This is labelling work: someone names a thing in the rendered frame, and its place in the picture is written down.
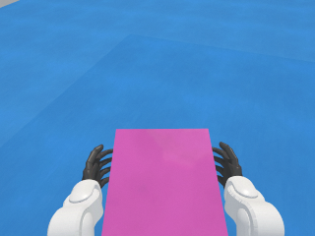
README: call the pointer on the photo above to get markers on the left robot forearm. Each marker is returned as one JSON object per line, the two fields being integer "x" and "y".
{"x": 81, "y": 210}

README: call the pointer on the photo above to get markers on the carton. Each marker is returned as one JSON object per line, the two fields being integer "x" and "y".
{"x": 163, "y": 182}

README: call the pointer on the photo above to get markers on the right robot forearm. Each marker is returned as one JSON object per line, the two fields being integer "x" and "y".
{"x": 247, "y": 207}

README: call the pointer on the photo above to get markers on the robot left hand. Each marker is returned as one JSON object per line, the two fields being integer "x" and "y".
{"x": 94, "y": 164}

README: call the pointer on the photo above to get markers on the robot right hand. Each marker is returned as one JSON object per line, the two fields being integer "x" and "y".
{"x": 229, "y": 162}

